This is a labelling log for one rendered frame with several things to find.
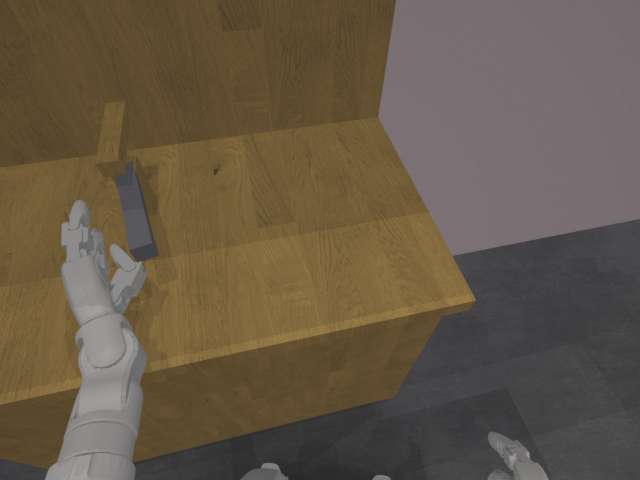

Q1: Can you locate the robot left hand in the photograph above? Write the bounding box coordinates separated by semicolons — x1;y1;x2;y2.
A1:
61;200;147;328

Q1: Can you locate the robot left forearm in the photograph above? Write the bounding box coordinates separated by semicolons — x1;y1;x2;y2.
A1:
45;313;147;480

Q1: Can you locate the tap lever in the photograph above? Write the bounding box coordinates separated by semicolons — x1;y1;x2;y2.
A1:
116;162;159;262

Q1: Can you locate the robot right hand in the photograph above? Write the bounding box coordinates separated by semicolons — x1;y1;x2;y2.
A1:
488;432;549;480

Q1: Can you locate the counter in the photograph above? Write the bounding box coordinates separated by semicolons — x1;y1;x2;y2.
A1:
0;0;476;469

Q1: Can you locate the left robot shin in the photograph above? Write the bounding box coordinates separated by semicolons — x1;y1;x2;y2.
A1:
261;463;281;472

